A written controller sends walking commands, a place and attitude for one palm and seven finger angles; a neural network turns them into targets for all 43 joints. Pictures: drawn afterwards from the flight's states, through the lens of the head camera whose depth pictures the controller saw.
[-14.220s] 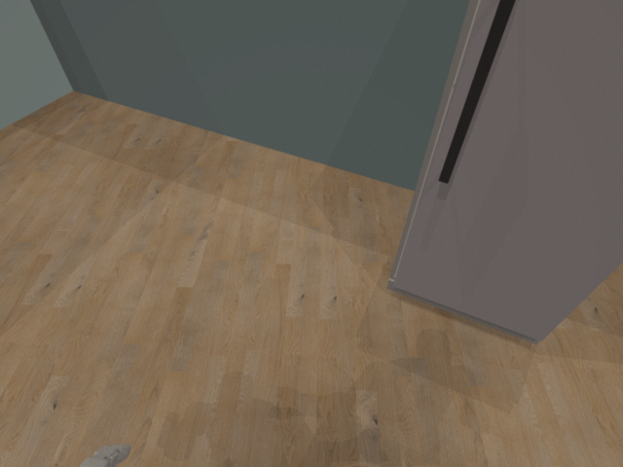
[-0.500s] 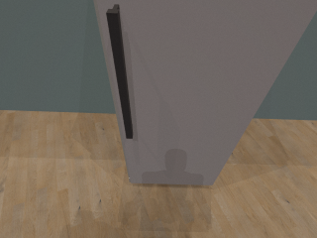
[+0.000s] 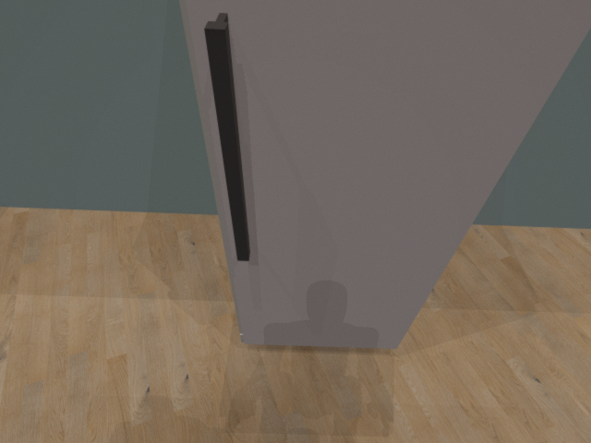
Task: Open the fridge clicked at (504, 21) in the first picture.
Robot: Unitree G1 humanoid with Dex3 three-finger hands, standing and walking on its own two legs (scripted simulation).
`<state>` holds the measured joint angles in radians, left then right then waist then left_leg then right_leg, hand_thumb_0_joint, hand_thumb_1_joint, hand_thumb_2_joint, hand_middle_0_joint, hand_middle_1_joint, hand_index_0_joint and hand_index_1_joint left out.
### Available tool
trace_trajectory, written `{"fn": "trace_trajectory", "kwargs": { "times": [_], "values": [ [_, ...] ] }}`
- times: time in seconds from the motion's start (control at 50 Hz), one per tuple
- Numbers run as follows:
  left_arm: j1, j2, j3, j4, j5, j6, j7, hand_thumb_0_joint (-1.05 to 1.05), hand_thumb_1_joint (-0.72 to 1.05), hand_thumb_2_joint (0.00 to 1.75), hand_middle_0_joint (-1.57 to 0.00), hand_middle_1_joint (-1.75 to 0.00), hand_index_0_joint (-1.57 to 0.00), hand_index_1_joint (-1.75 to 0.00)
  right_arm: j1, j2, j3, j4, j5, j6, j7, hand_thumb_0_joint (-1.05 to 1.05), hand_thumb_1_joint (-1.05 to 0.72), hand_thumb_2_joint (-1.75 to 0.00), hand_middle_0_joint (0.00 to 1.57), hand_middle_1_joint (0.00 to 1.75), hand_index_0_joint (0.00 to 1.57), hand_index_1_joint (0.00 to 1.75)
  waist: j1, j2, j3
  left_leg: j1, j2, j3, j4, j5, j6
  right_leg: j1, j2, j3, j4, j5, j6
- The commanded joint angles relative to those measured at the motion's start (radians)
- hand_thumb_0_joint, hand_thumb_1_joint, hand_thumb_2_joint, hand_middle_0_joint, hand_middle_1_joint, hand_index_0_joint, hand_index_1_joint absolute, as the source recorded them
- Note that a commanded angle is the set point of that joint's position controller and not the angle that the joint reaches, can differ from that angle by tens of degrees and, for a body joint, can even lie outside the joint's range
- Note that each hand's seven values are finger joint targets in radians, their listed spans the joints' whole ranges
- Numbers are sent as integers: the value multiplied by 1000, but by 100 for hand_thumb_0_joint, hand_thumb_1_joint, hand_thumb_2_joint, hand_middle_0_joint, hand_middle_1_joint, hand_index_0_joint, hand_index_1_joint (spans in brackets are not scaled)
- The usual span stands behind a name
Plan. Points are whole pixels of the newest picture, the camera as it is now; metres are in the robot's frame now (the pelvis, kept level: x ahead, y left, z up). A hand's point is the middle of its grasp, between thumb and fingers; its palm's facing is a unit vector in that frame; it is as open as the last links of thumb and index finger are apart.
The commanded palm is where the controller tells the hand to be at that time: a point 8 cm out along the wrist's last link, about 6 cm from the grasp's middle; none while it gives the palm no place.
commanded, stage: look again from close up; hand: left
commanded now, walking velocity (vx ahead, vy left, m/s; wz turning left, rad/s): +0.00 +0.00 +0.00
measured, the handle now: (235, 165) +0.51 +0.13 +0.10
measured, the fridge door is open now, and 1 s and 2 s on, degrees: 0 0 0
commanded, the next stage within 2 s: raise the hand to about handle height in 0.68 s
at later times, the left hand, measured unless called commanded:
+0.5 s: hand out of the picture +0.00 +0.18 -0.18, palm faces -0.01 -0.98 -0.21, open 7.3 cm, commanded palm none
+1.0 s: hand (167, 363) +0.22 +0.18 +0.00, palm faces +0.22 -0.97 -0.08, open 7.7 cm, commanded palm +0.11 +0.24 -0.04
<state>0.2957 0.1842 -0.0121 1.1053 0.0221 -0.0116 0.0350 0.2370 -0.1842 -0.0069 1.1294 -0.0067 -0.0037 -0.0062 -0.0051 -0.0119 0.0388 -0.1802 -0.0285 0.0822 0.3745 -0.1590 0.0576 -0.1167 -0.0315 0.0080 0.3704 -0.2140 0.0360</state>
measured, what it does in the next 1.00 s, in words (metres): stands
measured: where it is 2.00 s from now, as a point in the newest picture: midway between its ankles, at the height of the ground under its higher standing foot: outside the picture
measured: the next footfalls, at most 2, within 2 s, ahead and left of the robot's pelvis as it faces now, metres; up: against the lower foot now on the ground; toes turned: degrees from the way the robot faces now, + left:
none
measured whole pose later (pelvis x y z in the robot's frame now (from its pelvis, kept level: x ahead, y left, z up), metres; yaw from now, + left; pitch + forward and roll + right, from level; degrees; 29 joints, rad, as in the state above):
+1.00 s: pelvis +0.00 -0.02 -0.02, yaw +2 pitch +2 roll +1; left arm 0.33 0.22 0.14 0.13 -0.17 -0.21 0.00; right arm 0.27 -0.23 0.00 0.76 0.02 -0.28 -0.03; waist -0.03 -0.03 -0.04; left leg -0.37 -0.03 0.05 0.58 -0.23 0.03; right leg -0.32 -0.03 -0.02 0.63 -0.34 0.00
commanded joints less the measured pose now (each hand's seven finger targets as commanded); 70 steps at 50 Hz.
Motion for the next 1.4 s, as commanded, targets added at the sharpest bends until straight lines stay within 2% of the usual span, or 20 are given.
{"fn": "trace_trajectory", "kwargs": {
  "times": [0.0, 0.44, 0.74, 0.76, 0.78, 0.8, 0.82, 0.84, 0.86, 0.9, 0.92, 0.96, 0.98, 1.04, 1.08, 1.14, 1.2, 1.26, 1.32, 1.38],
  "values": [
    [61, 114, 20, -31, -2, -11, 8, 0, 90, 90, -20, -30, -20, -30, 34, -132, -22, -33, 1, -17, -12, 0, -90, -90, 20, 30, 20, 30, -1, 17, 29, 8, 141, -152, -115, -58, -37, -76, -80, 58, -69, 29, -41],
    [57, 123, 27, -26, 0, -11, 5, 0, 90, 90, -20, -30, -20, -30, 39, -149, -30, -34, 0, -19, -14, 0, -90, -90, 20, 30, 20, 30, -1, 16, 53, -9, 147, -162, -139, -124, -35, -96, -74, 61, -66, 3, -43],
    [18, 165, 31, -35, -2, -18, 1, 0, 90, 90, -20, -30, -20, -30, 7, -183, -31, -42, -1, -24, -13, 0, -90, -90, 20, 30, 20, 30, -3, 6, 21, 27, 145, -153, -113, -37, -33, -85, -83, 76, -83, 31, -49],
    [-19, 247, 13, -108, 12, -33, 1, 0, 90, 90, -20, -30, -20, -30, -13, -221, -26, -157, -13, -41, -4, 0, -90, -90, 20, 30, 20, 30, -16, 52, 74, 8, 103, -149, -68, 155, -58, -92, -60, 16, 11, 81, -69],
    [-778, 425, 273, -1416, -144, -203, 26, 0, 88, 89, -20, -32, -20, -32, 17, -242, -11, -446, 38, -175, -44, 0, -90, -90, 20, 30, 20, 30, -107, 125, -466, 236, 29, -95, 14, 163, -54, -104, 52, -50, 96, 130, -54],
    [-190, 265, 163, -1188, -135, -137, 44, 0, 85, 88, -20, -33, -20, -33, 4, -209, 5, -415, 51, -252, -76, 0, -90, -90, 20, 30, 20, 30, 8, 214, -400, 322, 116, -132, -73, 157, -111, -226, 35, -69, 202, -71, -62],
    [-120, 128, 101, -937, -136, -105, 73, 0, 83, 87, -21, -34, -21, -34, -45, -199, 9, -328, 40, -268, -81, 0, -90, -90, 20, 30, 20, 30, -25, 84, -195, 155, 108, -115, -99, -41, -89, -279, 42, -63, 193, -113, -61],
    [-28, 55, 50, -1083, -171, -84, 66, 0, 81, 86, -21, -36, -21, -36, -35, -197, -10, -409, 53, -287, -65, 0, -90, -90, 20, 30, 20, 30, -31, 69, -111, 57, 98, -137, -94, -221, -56, -261, 30, -86, 150, -128, -65],
    [11, 53, 74, -1113, -183, -81, 52, 0, 78, 85, -21, -37, -21, -37, -58, -203, -10, -464, 58, -310, -66, 0, -90, -90, 20, 30, 20, 30, -34, 63, -11, -55, 75, -135, -54, -281, -44, -263, 22, -89, 121, -117, -68],
    [46, 155, 184, -1183, -191, -178, 19, 0, 74, 83, -21, -40, -21, -40, -34, -199, -36, -488, 35, -346, -60, 0, -90, -90, 20, 30, 20, 30, -10, 42, -93, -80, 44, -132, 47, -214, -45, -259, 18, -77, 119, -126, -69],
    [144, 161, 226, -1125, -201, -217, -8, 0, 71, 82, -21, -42, -21, -42, -41, -200, -50, -505, 24, -345, -48, 0, -90, -90, 20, 30, 20, 30, 16, -38, -88, -140, 49, -140, 84, -178, -53, -290, 29, -94, 157, -129, -69],
    [377, 118, 284, -951, -240, -315, -109, 0, 67, 80, -22, -45, -22, -45, -58, -189, -69, -550, 19, -342, -20, 0, -90, -90, 20, 30, 20, 30, 76, -120, -79, -239, 36, -106, 202, -54, -59, -332, 44, -108, 246, -98, -79],
    [416, 84, 272, -916, -268, -374, -173, 0, 64, 79, -22, -47, -22, -47, -91, -184, -69, -562, 13, -339, -6, 0, -90, -90, 20, 30, 20, 30, 77, -151, -56, -307, 31, -95, 276, -36, -66, -398, 41, -114, 316, -66, -77],
    [365, 181, 363, -928, -321, -516, -378, 0, 57, 76, -22, -51, -22, -51, -142, -208, -86, -638, 11, -347, 11, 0, -90, -90, 20, 30, 20, 30, 80, -95, -128, -465, 8, -65, 447, -101, -68, -483, 24, -53, 451, -45, -82],
    [320, 279, 430, -1068, -343, -466, -438, 0, 53, 74, -23, -54, -23, -54, -151, -220, -90, -718, 22, -344, 3, 0, -90, -90, 20, 30, 20, 30, 108, 39, -243, -463, -8, -32, 477, -115, -57, -439, 16, 2, 448, -92, -78],
    [160, 298, 466, -1300, -420, -405, -446, 0, 46, 71, -23, -58, -23, -58, -101, -197, -75, -764, 31, -350, -28, 0, -90, -90, 20, 30, 20, 30, 69, 87, -347, -399, -1, -52, 514, -95, -41, -432, 20, 40, 419, -112, -49],
    [-78, 291, 422, -1492, -426, -468, -403, 0, 39, 68, -24, -63, -24, -63, -67, -199, -61, -709, 25, -366, -58, 0, -90, -90, 20, 30, 20, 30, -11, 112, -292, -364, 26, -105, 553, -104, -32, -501, 32, 58, 405, -111, -38],
    [-157, 280, 348, -1521, -409, -520, -410, 0, 32, 65, -24, -68, -24, -68, -48, -213, -48, -638, 24, -394, -83, 0, -90, -90, 20, 30, 20, 30, -49, 119, -251, -357, 37, -125, 585, -99, -24, -527, 39, 72, 403, -74, -35],
    [-117, 323, 362, -1372, -398, -451, -462, 0, 25, 62, -25, -72, -25, -72, -58, -222, -37, -605, 45, -401, -108, 0, -90, -90, 20, 30, 20, 30, -45, 59, -184, -373, 41, -132, 546, -128, -30, -482, 27, 96, 336, -101, -22],
    [-83, 400, 446, -1239, -392, -296, -498, 0, 18, 59, -25, -76, -25, -76, -81, -221, -30, -617, 61, -378, -125, 0, -90, -90, 20, 30, 20, 30, 0, 22, -197, -381, 34, -123, 505, -142, -34, -413, -7, 149, 264, -157, 8]
  ]
}}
